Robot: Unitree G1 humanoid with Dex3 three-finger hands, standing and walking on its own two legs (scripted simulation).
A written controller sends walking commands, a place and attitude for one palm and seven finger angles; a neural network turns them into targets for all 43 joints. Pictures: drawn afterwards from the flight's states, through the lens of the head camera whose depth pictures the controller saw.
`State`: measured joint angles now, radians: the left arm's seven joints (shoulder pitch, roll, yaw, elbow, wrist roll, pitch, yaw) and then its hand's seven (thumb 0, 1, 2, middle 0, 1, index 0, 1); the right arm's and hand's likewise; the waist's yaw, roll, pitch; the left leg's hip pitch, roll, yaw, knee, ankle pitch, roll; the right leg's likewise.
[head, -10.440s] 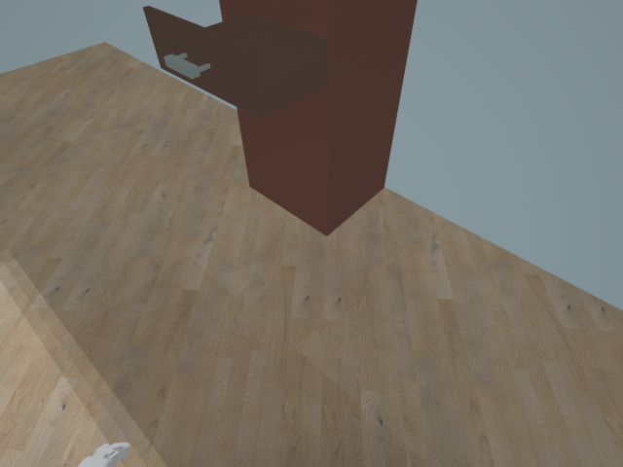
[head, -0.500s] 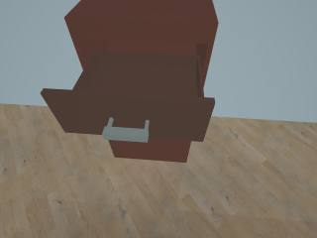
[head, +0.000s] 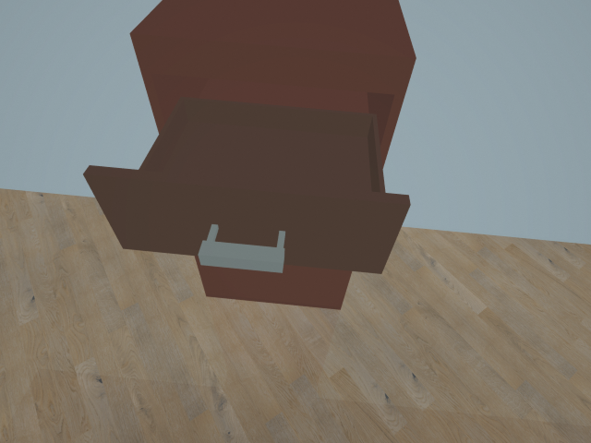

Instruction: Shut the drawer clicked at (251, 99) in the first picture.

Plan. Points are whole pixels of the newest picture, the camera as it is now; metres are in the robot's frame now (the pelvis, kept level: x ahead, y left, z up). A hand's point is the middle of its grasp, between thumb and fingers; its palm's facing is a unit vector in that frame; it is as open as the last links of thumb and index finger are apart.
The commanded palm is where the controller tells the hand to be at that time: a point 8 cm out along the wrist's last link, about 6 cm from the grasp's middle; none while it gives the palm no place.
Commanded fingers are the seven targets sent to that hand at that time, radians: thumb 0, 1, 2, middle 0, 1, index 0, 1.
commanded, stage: shuffle to correct the standing spot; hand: left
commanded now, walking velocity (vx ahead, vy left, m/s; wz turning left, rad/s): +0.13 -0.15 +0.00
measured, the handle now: (245, 244) +0.39 +0.11 +0.03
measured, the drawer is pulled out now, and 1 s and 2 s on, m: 0.29 0.29 0.29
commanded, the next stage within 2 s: come to a stop and stand still in 0.46 s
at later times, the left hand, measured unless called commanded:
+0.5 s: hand out of the picture -0.04 +0.11 -0.19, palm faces +0.03 -0.99 -0.13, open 7.3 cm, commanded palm none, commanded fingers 0.00 0.90 0.90 -0.20 -0.30 -0.20 -0.30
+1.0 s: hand out of the picture +0.08 +0.08 -0.18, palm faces -0.02 -0.98 -0.19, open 7.3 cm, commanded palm none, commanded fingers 0.00 0.90 0.90 -0.20 -0.30 -0.20 -0.30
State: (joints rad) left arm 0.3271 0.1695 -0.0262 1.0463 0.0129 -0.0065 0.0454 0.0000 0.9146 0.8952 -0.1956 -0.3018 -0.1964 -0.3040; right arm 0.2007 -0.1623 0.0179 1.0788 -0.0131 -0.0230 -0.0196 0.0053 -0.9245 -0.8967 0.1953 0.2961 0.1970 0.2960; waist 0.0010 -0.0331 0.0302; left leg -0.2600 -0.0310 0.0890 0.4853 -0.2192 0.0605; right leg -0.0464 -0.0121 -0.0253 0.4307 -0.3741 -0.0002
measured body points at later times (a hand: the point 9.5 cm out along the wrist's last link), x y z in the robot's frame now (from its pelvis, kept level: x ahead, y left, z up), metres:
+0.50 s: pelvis +0.04 -0.04 -0.01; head +0.06 -0.01 +0.44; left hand -0.04 +0.17 -0.18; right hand +0.06 -0.27 -0.16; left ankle +0.05 +0.04 -0.73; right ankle -0.09 -0.12 -0.73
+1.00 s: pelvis +0.08 -0.09 +0.00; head +0.11 -0.09 +0.45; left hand +0.09 +0.13 -0.16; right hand +0.08 -0.30 -0.16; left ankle +0.06 +0.04 -0.74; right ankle +0.09 -0.22 -0.74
